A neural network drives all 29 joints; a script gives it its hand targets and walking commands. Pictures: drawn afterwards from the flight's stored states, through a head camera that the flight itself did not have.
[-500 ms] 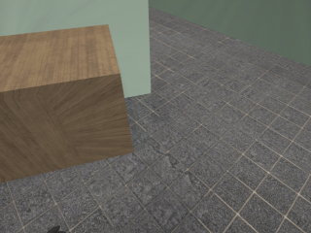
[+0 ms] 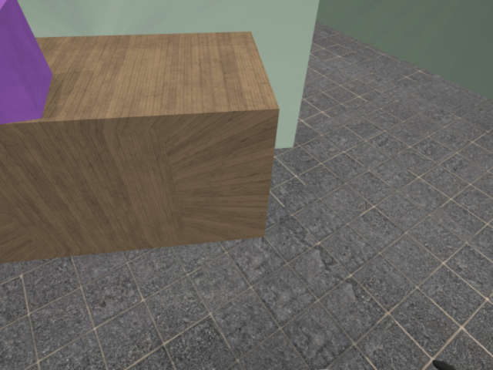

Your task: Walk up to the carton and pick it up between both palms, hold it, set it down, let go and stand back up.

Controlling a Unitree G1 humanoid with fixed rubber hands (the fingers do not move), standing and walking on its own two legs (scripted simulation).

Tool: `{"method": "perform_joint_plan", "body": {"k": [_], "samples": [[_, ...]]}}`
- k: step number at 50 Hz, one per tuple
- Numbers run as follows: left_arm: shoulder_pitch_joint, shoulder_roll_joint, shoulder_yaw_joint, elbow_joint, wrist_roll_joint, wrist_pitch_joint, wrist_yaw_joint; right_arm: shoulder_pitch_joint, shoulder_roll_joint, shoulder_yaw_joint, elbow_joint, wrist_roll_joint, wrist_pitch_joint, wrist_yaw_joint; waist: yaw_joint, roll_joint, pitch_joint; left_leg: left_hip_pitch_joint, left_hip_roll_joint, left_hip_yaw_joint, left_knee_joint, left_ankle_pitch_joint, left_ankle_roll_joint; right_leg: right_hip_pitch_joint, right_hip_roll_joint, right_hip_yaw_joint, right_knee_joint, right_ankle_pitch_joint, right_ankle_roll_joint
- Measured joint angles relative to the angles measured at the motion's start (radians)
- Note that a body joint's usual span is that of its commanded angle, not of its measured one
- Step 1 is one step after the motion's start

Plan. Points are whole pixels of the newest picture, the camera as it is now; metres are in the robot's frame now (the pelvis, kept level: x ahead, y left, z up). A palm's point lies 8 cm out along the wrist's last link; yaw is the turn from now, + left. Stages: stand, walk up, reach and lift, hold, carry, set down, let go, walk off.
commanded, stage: walk up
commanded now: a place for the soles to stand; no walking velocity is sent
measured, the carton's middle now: out of the picture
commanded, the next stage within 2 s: none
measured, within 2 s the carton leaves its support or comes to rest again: neither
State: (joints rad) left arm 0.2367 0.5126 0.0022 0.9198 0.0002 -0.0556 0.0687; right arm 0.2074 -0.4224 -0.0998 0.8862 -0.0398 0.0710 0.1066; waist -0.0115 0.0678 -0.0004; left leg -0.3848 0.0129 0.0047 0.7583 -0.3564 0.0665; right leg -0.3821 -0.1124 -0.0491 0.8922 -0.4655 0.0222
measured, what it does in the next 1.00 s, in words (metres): steps to the left, turning left: right foot, then left foot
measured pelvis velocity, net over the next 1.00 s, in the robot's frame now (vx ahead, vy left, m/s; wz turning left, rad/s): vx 0.12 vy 0.40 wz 0.27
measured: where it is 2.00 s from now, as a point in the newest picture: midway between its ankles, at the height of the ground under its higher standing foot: outside the picture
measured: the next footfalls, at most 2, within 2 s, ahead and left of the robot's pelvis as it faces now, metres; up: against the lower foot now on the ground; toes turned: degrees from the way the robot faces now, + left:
right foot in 0.34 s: +0.10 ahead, -0.04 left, +0.00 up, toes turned +3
left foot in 0.60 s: +0.05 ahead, +0.48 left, +0.00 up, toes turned +9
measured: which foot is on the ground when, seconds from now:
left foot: down 0.00-0.34, up 0.36-0.58, down 0.60-1.00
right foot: up 0.00-0.32, down 0.34-0.62, up 0.64-1.00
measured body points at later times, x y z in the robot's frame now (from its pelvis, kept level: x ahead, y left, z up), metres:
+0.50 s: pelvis +0.03 +0.20 +0.00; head +0.05 +0.20 +0.45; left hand -0.04 +0.55 -0.10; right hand +0.22 -0.09 -0.09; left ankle -0.04 +0.29 -0.60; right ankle +0.06 -0.04 -0.72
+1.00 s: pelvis +0.12 +0.40 +0.00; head +0.14 +0.43 +0.45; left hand +0.12 +0.76 -0.12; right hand +0.27 +0.08 -0.08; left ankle +0.02 +0.48 -0.72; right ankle +0.16 +0.25 -0.67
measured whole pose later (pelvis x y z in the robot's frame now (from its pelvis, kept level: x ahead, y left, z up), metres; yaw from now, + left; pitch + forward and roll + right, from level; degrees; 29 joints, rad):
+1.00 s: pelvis +0.12 +0.40 +0.00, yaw +15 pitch -2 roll -1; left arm 0.22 0.52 0.00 0.90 0.00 -0.05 0.04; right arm 0.28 -0.40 -0.13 0.86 -0.04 -0.05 0.02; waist -0.02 -0.05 0.09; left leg -0.13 -0.06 -0.09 0.66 -0.49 0.04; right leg -0.46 -0.01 0.04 1.06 -0.41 0.02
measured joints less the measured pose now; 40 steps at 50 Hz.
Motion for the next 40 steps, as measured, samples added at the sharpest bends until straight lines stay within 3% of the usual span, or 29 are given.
{"method": "perform_joint_plan", "body": {"k": [3, 8, 11, 14, 16, 17, 19, 22, 24, 26, 28, 30, 32, 33, 35, 37, 40], "samples": [[0.006, -0.023, 0.000, 0.000, 0.000, 0.012, 0.000, 0.000, 0.000, -0.002, -0.002, 0.000, 0.002, 0.000, 0.000, -0.016, 0.000, 0.058, -0.046, 0.001, -0.124, 0.057, 0.004, -0.035, 0.035, 0.002, 0.094, 0.001, -0.005], [0.044, -0.026, 0.000, 0.000, 0.000, 0.016, 0.000, 0.000, 0.000, -0.005, -0.042, 0.000, -0.004, -0.009, 0.001, -0.040, 0.003, 0.101, -0.138, 0.002, -0.273, 0.133, 0.004, -0.053, 0.039, 0.003, 0.103, 0.063, -0.005], [0.078, -0.023, 0.000, 0.005, 0.000, 0.017, 0.000, 0.000, 0.000, -0.005, -0.066, 0.000, -0.007, -0.017, 0.001, -0.042, 0.003, 0.103, -0.192, 0.002, -0.312, 0.150, 0.025, -0.053, 0.039, 0.003, 0.089, 0.070, -0.005], [0.106, -0.028, 0.000, 0.005, 0.000, 0.015, 0.003, -0.001, 0.001, -0.006, -0.086, 0.000, -0.004, -0.024, 0.002, -0.041, 0.003, 0.103, -0.246, 0.003, -0.348, 0.172, 0.040, -0.048, 0.039, 0.004, -0.027, 0.069, -0.005], [0.124, -0.036, 0.000, 0.004, 0.000, -0.001, 0.011, -0.001, 0.001, -0.013, -0.109, 0.000, 0.008, -0.030, 0.003, -0.032, 0.018, 0.102, -0.279, 0.005, -0.334, 0.180, 0.031, 0.007, 0.040, 0.003, -0.236, 0.073, -0.005], [0.127, -0.040, 0.000, 0.004, 0.000, -0.011, 0.018, -0.003, -0.002, -0.019, -0.121, 0.000, 0.013, -0.033, 0.004, -0.017, 0.043, 0.085, -0.291, 0.006, -0.264, 0.178, 0.005, 0.061, 0.039, 0.000, -0.349, 0.192, -0.006], [0.159, -0.054, 0.001, 0.006, 0.000, -0.021, 0.038, -0.020, -0.003, -0.017, -0.133, 0.000, 0.019, -0.035, 0.020, 0.033, 0.069, -0.006, -0.268, 0.003, 0.063, 0.053, -0.058, 0.103, 0.044, -0.019, -0.359, 0.244, 0.034], [0.222, -0.053, 0.001, 0.006, 0.000, -0.015, 0.054, -0.028, 0.006, -0.016, -0.159, 0.000, 0.023, -0.034, 0.040, 0.049, 0.054, -0.122, -0.187, -0.007, 0.528, -0.061, -0.103, 0.143, 0.025, -0.010, -0.355, 0.191, 0.041], [0.207, -0.049, 0.001, 0.004, 0.000, -0.016, 0.056, -0.027, -0.003, -0.018, -0.166, 0.000, 0.021, -0.030, 0.039, 0.032, 0.051, -0.158, -0.118, -0.061, 0.708, -0.137, -0.109, 0.157, -0.024, 0.001, -0.355, 0.176, 0.036], [0.146, -0.051, 0.001, 0.003, 0.000, -0.024, 0.057, -0.026, -0.023, -0.025, -0.167, 0.000, 0.020, -0.021, 0.035, 0.023, 0.050, -0.157, -0.029, -0.136, 0.661, -0.172, -0.108, 0.157, -0.079, 0.004, -0.355, 0.172, 0.034], [0.067, -0.055, 0.001, -0.004, 0.000, -0.037, 0.056, -0.026, -0.046, -0.034, -0.168, 0.000, 0.012, -0.016, 0.034, 0.025, 0.057, -0.123, 0.064, -0.179, 0.411, -0.178, -0.109, 0.155, -0.131, 0.002, -0.347, 0.166, 0.038], [0.003, -0.046, 0.001, -0.021, 0.000, -0.041, 0.054, -0.025, -0.060, -0.044, -0.167, 0.000, -0.002, -0.015, 0.027, 0.027, 0.073, -0.061, 0.129, -0.176, 0.110, -0.132, -0.114, 0.153, -0.182, 0.003, -0.301, 0.138, 0.047], [-0.055, -0.005, 0.001, -0.020, 0.000, -0.030, 0.045, -0.025, -0.022, -0.045, -0.144, 0.000, -0.018, -0.015, 0.024, -0.042, 0.124, -0.051, 0.051, -0.143, 0.183, -0.126, -0.138, 0.147, -0.253, 0.049, -0.167, 0.067, 0.010], [-0.056, 0.017, 0.001, -0.020, 0.000, -0.024, 0.043, -0.022, 0.004, -0.045, -0.126, 0.000, -0.021, -0.015, 0.023, -0.075, 0.130, -0.041, 0.023, -0.125, 0.222, -0.144, -0.135, 0.127, -0.248, 0.072, -0.061, -0.011, 0.000], [-0.034, 0.035, 0.001, -0.020, 0.000, -0.007, 0.043, 0.001, 0.033, -0.043, -0.090, 0.000, -0.025, -0.015, 0.020, -0.082, 0.105, -0.025, 0.023, -0.113, 0.262, -0.186, -0.122, 0.064, -0.128, 0.087, 0.181, -0.124, -0.002], [-0.024, 0.043, 0.000, -0.021, 0.000, 0.006, 0.043, 0.026, 0.049, -0.042, -0.054, 0.000, -0.021, -0.015, 0.012, -0.096, 0.082, 0.019, 0.021, -0.104, 0.219, -0.187, -0.106, 0.015, 0.008, 0.087, 0.348, -0.120, -0.003], [-0.047, 0.037, 0.000, -0.022, 0.000, 0.005, 0.029, 0.062, 0.047, -0.042, -0.033, 0.000, -0.036, -0.031, -0.007, -0.141, 0.076, 0.093, -0.042, -0.096, 0.077, -0.131, -0.092, -0.039, 0.090, 0.088, 0.409, -0.016, -0.003]]}}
